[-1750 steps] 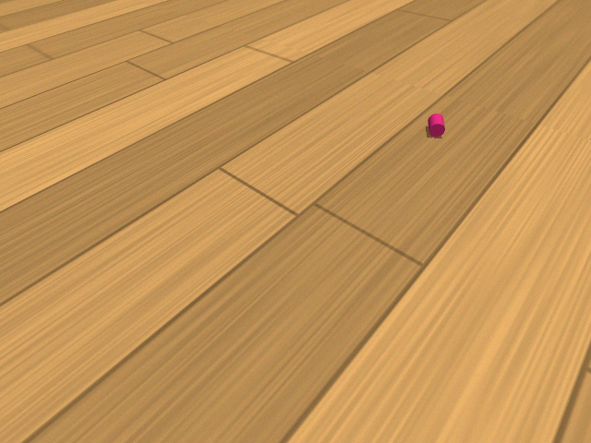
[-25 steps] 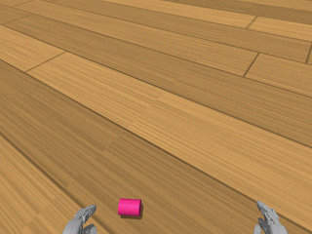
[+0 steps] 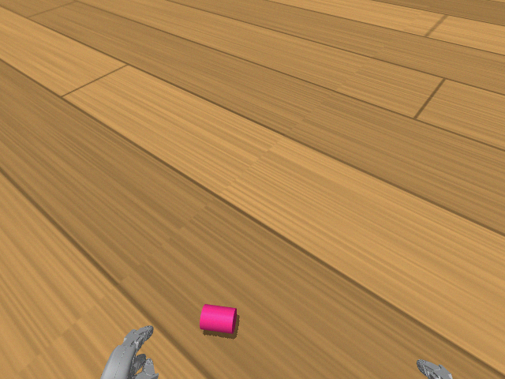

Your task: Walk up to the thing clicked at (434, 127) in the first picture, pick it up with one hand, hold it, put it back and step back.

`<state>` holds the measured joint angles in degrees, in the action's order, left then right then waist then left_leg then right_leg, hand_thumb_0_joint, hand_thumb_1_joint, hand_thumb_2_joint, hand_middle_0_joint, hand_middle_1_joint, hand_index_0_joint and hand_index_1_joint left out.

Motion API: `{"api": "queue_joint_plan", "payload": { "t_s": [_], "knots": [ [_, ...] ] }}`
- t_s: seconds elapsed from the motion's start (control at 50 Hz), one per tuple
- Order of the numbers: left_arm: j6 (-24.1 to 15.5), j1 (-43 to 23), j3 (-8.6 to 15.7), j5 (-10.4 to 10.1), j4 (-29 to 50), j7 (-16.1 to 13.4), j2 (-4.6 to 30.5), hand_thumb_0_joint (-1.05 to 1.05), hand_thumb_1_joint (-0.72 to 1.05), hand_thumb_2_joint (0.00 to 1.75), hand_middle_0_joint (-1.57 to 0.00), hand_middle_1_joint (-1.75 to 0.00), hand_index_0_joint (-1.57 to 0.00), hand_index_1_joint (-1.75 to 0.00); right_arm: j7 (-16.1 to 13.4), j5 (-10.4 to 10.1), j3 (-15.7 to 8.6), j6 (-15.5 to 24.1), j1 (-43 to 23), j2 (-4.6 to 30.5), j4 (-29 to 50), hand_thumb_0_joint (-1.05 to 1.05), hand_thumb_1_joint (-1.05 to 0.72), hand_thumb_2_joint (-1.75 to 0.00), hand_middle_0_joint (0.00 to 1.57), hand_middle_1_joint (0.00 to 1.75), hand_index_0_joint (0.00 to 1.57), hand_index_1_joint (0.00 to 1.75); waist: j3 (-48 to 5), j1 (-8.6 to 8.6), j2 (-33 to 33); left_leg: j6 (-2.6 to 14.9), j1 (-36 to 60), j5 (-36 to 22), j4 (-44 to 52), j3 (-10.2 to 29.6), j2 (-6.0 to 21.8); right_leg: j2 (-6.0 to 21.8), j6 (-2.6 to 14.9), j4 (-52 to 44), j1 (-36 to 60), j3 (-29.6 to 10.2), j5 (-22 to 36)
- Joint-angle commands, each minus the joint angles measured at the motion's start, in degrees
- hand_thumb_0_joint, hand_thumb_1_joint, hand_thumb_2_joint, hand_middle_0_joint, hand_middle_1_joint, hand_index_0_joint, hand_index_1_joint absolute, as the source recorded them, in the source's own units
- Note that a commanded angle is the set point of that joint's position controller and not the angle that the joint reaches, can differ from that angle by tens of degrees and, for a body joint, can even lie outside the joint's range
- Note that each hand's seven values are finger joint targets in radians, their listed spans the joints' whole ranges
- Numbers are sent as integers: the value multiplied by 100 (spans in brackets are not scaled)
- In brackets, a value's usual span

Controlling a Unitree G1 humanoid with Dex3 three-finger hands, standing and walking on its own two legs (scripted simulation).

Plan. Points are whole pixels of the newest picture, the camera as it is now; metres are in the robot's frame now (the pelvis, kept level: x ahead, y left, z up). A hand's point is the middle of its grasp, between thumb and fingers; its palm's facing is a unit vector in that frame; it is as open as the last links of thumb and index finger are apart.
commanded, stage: stand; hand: left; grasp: from above
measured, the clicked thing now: (218, 318) +0.45 +0.22 -0.69
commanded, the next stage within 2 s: none
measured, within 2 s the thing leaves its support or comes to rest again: neither
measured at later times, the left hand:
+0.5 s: hand out of the picture +0.04 +0.24 -0.12, palm faces +0.04 -0.94 -0.33, open 7.4 cm
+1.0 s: hand out of the picture +0.06 +0.24 -0.11, palm faces +0.02 -0.94 -0.34, open 7.4 cm
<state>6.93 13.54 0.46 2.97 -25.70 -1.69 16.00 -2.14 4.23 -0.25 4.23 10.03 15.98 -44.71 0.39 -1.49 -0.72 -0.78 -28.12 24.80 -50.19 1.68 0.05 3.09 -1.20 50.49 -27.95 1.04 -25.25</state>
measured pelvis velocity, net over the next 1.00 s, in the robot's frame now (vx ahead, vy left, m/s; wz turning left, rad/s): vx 0.00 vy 0.00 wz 0.01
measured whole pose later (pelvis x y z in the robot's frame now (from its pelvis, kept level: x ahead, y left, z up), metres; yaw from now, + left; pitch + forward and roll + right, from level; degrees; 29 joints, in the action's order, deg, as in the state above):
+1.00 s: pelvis +0.00 +0.00 +0.05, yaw +0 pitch -4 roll +0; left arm -0.1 6.9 1.9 1.5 -66.5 -1.2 17.3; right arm -1.2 1.5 -1.0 0.2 8.2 18.0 -65.0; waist 4.2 -0.5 1.1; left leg -1.5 -6.5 11.1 -21.2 2.2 1.2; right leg 1.8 -1.1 20.3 -5.6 2.5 -10.9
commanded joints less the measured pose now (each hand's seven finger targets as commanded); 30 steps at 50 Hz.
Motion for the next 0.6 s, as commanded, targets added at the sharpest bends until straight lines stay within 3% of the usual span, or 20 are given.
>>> {"api": "queue_joint_plan", "payload": {
  "t_s": [0.0, 0.06, 0.22, 0.42, 0.54, 0.58],
  "knots": [
    [-523, -275, 486, -16, -466, -77, 881, 0, 90, 90, -20, -30, -20, -30, 125, -131, -493, 48, -147, 908, 270, 0, -90, -90, 20, 30, 20, 30, -730, -42, 9, 452, 831, -1459, 1268, 418, 244, 144, 327, -1147, 761, -354, 990],
    [-615, -305, 480, -28, -1113, -75, 795, 0, 90, 90, -20, -30, -20, -30, 98, -98, -498, -42, -258, 968, 51, 0, -90, -90, 20, 30, 20, 30, -444, -96, 464, 491, 751, -1154, 1838, 703, 407, 45, 213, -1329, 1018, -196, 945],
    [-749, -340, 468, -105, -2364, -90, 953, 0, 90, 90, -20, -30, -20, -30, 2, -199, -446, -186, -66, 1010, -642, 0, -90, -90, 20, 30, 20, 30, -318, 54, 154, 329, 1500, -2194, 2173, 463, 368, 270, 258, -2224, 1683, -353, 2052],
    [-731, -426, 381, -110, -3340, -76, 1042, 0, 90, 90, -20, -30, -20, -30, -5, -264, -396, -297, -173, 1081, -1261, 0, -90, -90, 20, 30, 20, 30, 209, 61, 138, 221, 1730, -1408, 3011, 538, 456, 286, 171, -3010, 1966, -285, 1330],
    [-774, -504, 360, -120, -3576, -73, 1077, 0, 90, 90, -20, -30, -20, -30, 1, -273, -376, -290, -271, 1107, -1452, 0, -90, -90, 20, 30, 20, 30, 118, 46, 143, 202, 1977, -1897, 3066, 501, 525, 362, 153, -3203, 2145, -312, 1715],
    [-768, -563, 367, -128, -3626, -65, 1117, 0, 90, 90, -20, -30, -20, -30, 10, -279, -356, -308, -261, 1079, -1517, 0, -90, -90, 20, 30, 20, 30, 207, 51, 99, 173, 1905, -1682, 3149, 467, 486, 339, 143, -3264, 2156, -314, 1617]
  ]
}}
